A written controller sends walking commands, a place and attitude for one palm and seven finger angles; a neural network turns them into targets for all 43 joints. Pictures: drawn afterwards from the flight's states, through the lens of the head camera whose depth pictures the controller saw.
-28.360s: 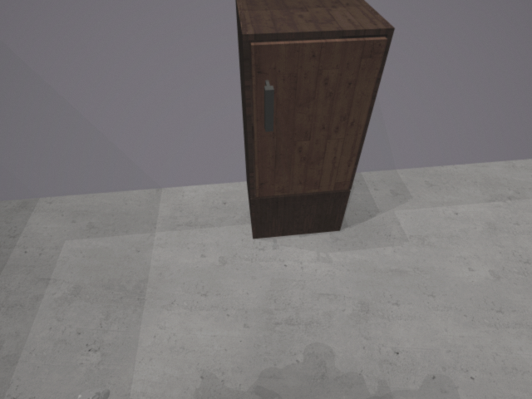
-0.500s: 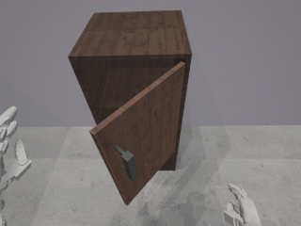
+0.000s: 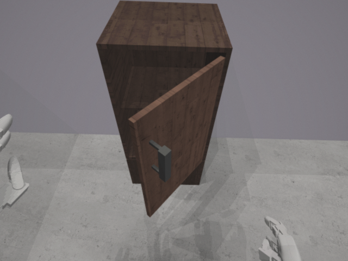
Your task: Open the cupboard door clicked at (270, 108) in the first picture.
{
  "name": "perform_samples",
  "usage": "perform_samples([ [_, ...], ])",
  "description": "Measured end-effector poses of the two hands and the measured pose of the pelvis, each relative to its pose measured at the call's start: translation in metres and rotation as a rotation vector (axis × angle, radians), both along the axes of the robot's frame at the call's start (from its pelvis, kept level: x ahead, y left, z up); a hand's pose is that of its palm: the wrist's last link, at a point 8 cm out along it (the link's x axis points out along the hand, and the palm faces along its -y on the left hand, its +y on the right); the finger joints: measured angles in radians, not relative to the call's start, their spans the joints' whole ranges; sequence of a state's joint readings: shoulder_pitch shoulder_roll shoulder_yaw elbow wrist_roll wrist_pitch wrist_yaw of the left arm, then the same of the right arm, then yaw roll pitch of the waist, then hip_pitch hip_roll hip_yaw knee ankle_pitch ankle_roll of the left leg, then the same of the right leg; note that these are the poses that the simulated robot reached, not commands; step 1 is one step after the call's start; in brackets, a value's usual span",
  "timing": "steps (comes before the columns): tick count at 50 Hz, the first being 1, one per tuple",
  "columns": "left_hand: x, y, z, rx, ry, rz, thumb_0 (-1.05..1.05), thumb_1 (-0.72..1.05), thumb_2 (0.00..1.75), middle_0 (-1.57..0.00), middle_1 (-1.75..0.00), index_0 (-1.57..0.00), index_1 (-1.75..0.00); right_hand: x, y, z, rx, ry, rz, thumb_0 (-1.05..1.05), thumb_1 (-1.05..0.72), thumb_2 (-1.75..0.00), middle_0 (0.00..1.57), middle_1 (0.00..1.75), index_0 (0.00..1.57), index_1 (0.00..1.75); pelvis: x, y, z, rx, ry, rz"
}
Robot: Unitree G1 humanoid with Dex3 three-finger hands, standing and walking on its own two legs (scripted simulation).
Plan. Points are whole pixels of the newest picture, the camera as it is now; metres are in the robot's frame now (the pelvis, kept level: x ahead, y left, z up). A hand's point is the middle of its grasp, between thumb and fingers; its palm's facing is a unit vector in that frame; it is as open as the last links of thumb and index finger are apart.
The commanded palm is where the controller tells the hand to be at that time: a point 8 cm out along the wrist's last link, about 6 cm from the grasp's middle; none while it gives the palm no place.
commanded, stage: step back with the hand held close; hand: left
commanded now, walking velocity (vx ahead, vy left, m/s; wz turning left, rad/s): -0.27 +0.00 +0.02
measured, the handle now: (159, 160) +0.38 +0.07 -0.03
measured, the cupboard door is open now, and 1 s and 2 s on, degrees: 50 50 50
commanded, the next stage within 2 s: stop stepping back and stand still in 0.72 s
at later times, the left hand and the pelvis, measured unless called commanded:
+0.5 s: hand out of the picture +0.10 +0.31 +0.18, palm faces +0.48 -0.77 -0.43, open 7.5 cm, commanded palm +0.03 +0.33 +0.18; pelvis -0.10 +0.02 +0.00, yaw +3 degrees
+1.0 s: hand out of the picture -0.03 +0.29 +0.18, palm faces +0.13 -0.89 -0.44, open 7.5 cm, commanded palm -0.08 +0.36 +0.18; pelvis -0.27 +0.08 +0.02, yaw -9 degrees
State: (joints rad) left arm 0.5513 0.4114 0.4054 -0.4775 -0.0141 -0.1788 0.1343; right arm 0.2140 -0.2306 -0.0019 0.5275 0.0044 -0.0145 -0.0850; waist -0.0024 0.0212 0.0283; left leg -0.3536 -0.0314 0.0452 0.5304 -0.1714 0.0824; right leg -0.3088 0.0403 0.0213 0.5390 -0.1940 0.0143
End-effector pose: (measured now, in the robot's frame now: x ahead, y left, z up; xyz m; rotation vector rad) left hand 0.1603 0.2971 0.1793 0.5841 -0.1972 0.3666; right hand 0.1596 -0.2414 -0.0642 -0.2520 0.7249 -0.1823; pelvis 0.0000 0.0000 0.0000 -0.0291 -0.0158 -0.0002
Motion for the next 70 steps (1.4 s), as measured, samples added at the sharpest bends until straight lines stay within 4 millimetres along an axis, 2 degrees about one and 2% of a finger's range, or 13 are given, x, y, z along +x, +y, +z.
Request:
perform_samples([
  [9,-0.047,0.007,0.002,-0.004,-0.064,0.059,0.02,0.88,0.90,-0.21,-0.30,-0.21,-0.30,-0.018,0.015,-0.015,0.011,0.045,0.094,0.02,-0.90,-0.90,0.20,0.30,0.20,0.30,-0.033,-0.003,-0.006,-0.018,0.025,0.055],
  [17,-0.069,0.019,0.000,-0.008,-0.099,-0.032,0.02,0.88,0.90,-0.21,-0.30,-0.21,-0.30,-0.037,0.025,0.001,-0.037,-0.016,0.062,0.02,-0.90,-0.90,0.20,0.30,0.20,0.30,-0.058,0.015,-0.008,-0.042,-0.013,0.032],
  [24,-0.100,0.044,0.018,0.005,-0.151,0.013,0.02,0.88,0.90,-0.21,-0.30,-0.21,-0.30,-0.060,0.044,0.019,-0.031,-0.055,0.099,0.02,-0.90,-0.90,0.20,0.30,0.20,0.30,-0.092,0.021,0.002,-0.088,0.029,0.048],
  [31,-0.147,0.032,0.004,-0.029,-0.155,-0.032,0.02,0.89,0.90,-0.21,-0.30,-0.20,-0.30,-0.091,0.057,0.008,0.004,-0.089,0.149,0.01,-0.90,-0.90,0.20,0.30,0.20,0.30,-0.142,0.022,-0.013,-0.017,0.098,-0.038],
  [38,-0.148,0.038,0.009,-0.072,-0.256,-0.164,0.02,0.88,0.90,-0.21,-0.30,-0.21,-0.30,-0.169,0.060,0.001,-0.032,-0.009,0.020,0.02,-0.90,-0.90,0.20,0.30,0.20,0.31,-0.165,0.047,-0.012,-0.035,0.014,-0.115],
  [41,-0.137,0.045,0.011,-0.104,-0.281,-0.210,0.01,0.88,0.90,-0.21,-0.30,-0.21,-0.30,-0.206,0.062,0.008,-0.054,-0.019,-0.031,0.02,-0.90,-0.90,0.20,0.30,0.20,0.30,-0.196,0.058,-0.008,-0.046,-0.021,-0.118],
  [44,-0.143,0.045,0.011,-0.108,-0.239,-0.275,0.02,0.88,0.90,-0.21,-0.30,-0.21,-0.30,-0.249,0.064,0.021,-0.058,-0.036,-0.078,0.02,-0.90,-0.90,0.20,0.30,0.20,0.30,-0.224,0.067,-0.001,-0.078,-0.035,-0.136],
  [51,-0.235,0.046,0.025,-0.019,-0.086,-0.361,0.02,0.88,0.90,-0.21,-0.30,-0.21,-0.30,-0.348,0.068,0.038,-0.072,0.020,-0.173,0.02,-0.90,-0.90,0.20,0.30,0.20,0.30,-0.276,0.083,0.017,-0.083,-0.010,-0.149],
  [56,-0.315,0.070,0.039,0.154,-0.206,-0.293,0.02,0.88,0.90,-0.21,-0.30,-0.21,-0.30,-0.390,0.069,0.000,-0.096,0.061,-0.141,0.01,-0.90,-0.90,0.20,0.30,0.20,0.30,-0.325,0.100,-0.016,0.012,0.021,-0.195],
  [60,-0.329,0.105,0.045,0.025,-0.436,-0.211,0.01,0.88,0.90,-0.22,-0.30,-0.22,-0.30,-0.421,0.094,-0.007,-0.077,0.086,-0.158,0.02,-0.90,-0.90,0.20,0.30,0.20,0.30,-0.348,0.111,-0.016,0.004,0.006,-0.139],
  [64,-0.327,0.135,0.020,-0.144,-0.422,-0.111,0.01,0.88,0.90,-0.21,-0.30,-0.21,-0.30,-0.437,0.121,-0.011,-0.064,-0.031,-0.173,0.02,-0.90,-0.90,0.20,0.30,0.20,0.30,-0.371,0.136,-0.024,-0.009,-0.004,-0.106],
  [67,-0.336,0.131,0.004,-0.117,-0.272,-0.134,0.01,0.89,0.90,-0.20,-0.30,-0.20,-0.30,-0.456,0.147,-0.010,0.018,-0.050,-0.168,0.02,-0.90,-0.90,0.20,0.30,0.20,0.30,-0.391,0.140,-0.016,0.005,-0.035,-0.128],
  [70,-0.360,0.115,0.007,-0.068,-0.179,-0.209,0.02,0.89,0.90,-0.20,-0.30,-0.20,-0.30,-0.477,0.164,-0.009,0.075,-0.004,-0.138,0.02,-0.90,-0.90,0.20,0.30,0.20,0.30,-0.404,0.138,-0.005,-0.004,-0.037,-0.129],
])
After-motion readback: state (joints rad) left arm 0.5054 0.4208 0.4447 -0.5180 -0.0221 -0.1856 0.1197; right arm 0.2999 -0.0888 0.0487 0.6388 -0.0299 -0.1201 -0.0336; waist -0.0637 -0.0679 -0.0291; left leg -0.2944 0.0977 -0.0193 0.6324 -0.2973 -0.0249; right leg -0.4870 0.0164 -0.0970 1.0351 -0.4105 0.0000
